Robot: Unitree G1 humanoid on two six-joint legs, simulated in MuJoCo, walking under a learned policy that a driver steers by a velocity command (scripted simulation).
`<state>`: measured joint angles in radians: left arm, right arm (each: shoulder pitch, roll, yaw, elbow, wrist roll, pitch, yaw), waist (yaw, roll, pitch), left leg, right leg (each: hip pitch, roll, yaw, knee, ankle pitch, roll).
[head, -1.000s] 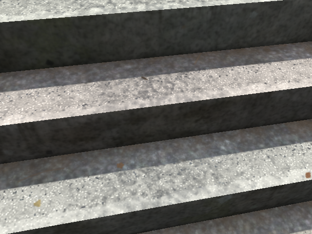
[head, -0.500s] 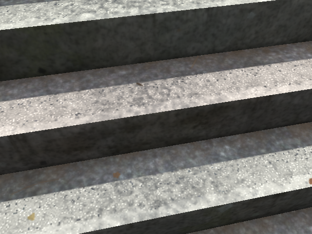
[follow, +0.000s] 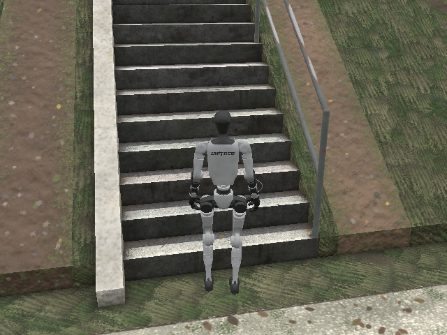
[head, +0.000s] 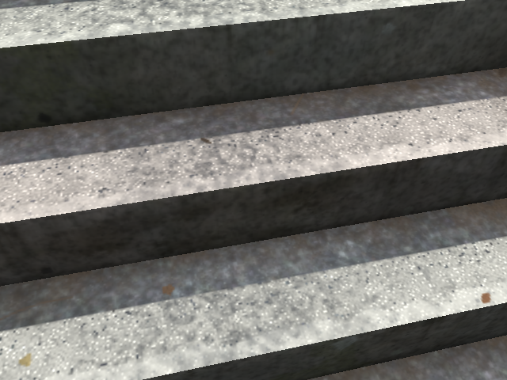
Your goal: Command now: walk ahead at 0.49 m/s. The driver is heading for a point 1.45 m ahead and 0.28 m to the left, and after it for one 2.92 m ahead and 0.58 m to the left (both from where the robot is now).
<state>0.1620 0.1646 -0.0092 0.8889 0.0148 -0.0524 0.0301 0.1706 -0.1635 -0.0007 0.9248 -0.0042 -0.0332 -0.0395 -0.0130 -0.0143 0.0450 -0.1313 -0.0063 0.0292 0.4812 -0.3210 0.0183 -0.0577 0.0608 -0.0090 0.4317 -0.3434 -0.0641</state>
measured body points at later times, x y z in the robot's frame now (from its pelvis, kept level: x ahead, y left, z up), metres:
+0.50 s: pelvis -0.03 +0.00 +0.01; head -0.02 +0.01 +0.46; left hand +0.08 +0.22 -0.13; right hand +0.06 -0.22 -0.13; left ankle -0.04 +0.11 -0.74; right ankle -0.07 -0.08 -0.74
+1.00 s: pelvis -0.03 +0.01 +0.01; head -0.02 +0.01 +0.46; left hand +0.09 +0.23 -0.12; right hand +0.06 -0.22 -0.12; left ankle -0.04 +0.11 -0.74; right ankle -0.07 -0.08 -0.74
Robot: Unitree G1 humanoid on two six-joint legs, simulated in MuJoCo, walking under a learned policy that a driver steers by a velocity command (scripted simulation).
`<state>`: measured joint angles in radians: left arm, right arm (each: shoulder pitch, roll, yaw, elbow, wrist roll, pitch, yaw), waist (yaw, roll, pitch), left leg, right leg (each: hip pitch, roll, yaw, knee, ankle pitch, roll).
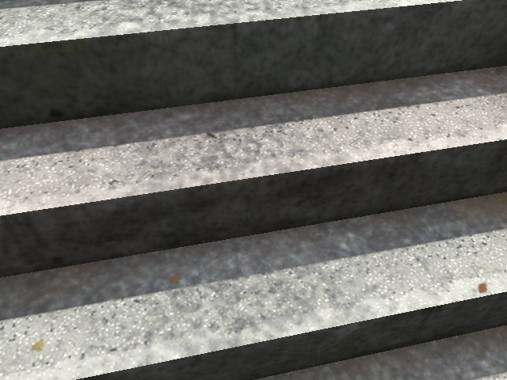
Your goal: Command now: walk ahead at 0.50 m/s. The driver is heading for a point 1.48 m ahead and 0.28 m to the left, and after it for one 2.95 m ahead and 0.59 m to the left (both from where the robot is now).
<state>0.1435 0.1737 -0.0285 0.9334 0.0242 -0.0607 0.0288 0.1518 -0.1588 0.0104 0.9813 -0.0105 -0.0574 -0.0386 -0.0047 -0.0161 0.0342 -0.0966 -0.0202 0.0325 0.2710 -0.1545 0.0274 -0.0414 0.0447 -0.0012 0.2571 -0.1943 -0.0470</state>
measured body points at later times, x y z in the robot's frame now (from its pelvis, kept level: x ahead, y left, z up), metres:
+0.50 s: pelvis +0.00 +0.00 +0.00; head +0.01 +0.01 +0.45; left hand +0.12 +0.22 -0.14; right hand +0.10 -0.23 -0.14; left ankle +0.00 +0.10 -0.75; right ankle -0.04 -0.09 -0.75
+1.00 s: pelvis +0.00 +0.00 +0.00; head +0.01 +0.01 +0.45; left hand +0.12 +0.23 -0.13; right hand +0.10 -0.23 -0.14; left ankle +0.00 +0.10 -0.75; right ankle -0.04 -0.09 -0.75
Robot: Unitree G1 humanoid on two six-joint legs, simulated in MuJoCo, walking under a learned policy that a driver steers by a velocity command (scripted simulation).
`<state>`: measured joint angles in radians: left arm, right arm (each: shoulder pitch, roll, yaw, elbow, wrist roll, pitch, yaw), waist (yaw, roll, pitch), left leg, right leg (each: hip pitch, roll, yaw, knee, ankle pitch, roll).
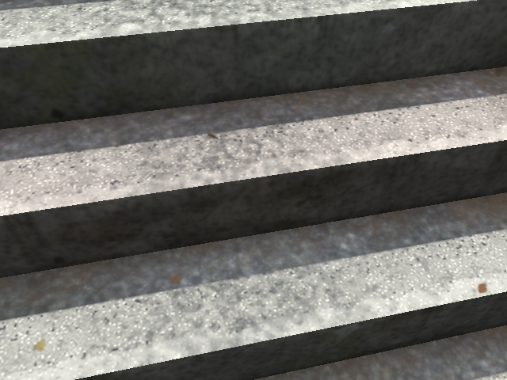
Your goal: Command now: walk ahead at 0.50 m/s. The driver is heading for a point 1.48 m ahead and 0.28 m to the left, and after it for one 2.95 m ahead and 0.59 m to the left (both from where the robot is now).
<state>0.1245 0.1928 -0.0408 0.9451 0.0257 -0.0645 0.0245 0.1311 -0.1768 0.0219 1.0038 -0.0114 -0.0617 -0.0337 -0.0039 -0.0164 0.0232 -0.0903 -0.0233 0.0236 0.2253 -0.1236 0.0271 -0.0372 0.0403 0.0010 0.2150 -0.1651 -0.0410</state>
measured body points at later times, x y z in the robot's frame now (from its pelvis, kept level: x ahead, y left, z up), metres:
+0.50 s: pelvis +0.00 +0.00 +0.00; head +0.01 +0.01 +0.45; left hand +0.13 +0.23 -0.13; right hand +0.11 -0.23 -0.13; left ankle +0.00 +0.10 -0.75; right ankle -0.03 -0.09 -0.75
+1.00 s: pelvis +0.00 +0.00 +0.00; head +0.01 +0.01 +0.45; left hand +0.14 +0.23 -0.13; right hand +0.12 -0.23 -0.13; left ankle +0.00 +0.10 -0.75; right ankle -0.03 -0.09 -0.75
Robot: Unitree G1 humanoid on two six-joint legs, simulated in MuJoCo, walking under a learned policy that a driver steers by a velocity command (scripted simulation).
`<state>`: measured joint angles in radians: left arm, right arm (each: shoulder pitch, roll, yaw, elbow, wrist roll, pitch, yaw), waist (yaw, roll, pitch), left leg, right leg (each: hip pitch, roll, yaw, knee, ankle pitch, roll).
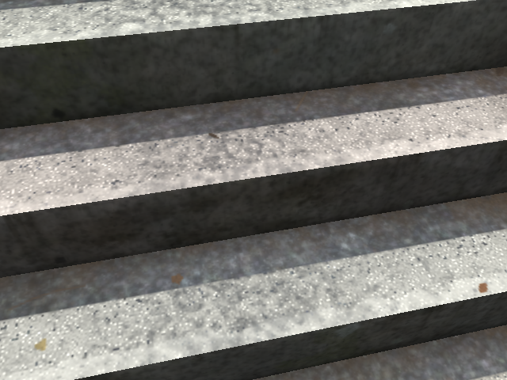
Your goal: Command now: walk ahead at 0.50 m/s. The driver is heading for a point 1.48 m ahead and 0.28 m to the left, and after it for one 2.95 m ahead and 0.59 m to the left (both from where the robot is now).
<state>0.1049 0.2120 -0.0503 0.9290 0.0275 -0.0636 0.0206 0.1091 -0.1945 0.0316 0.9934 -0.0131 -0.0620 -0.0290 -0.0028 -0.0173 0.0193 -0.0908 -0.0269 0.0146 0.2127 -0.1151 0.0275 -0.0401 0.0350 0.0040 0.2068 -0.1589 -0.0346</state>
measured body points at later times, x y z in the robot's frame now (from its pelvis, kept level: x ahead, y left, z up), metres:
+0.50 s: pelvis +0.00 +0.00 +0.00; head +0.01 +0.01 +0.45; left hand +0.14 +0.23 -0.13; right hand +0.12 -0.23 -0.13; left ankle +0.00 +0.10 -0.75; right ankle -0.03 -0.10 -0.75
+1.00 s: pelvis +0.00 +0.00 +0.00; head +0.01 +0.01 +0.45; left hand +0.13 +0.24 -0.13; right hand +0.12 -0.24 -0.13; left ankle +0.00 +0.10 -0.75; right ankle -0.03 -0.10 -0.75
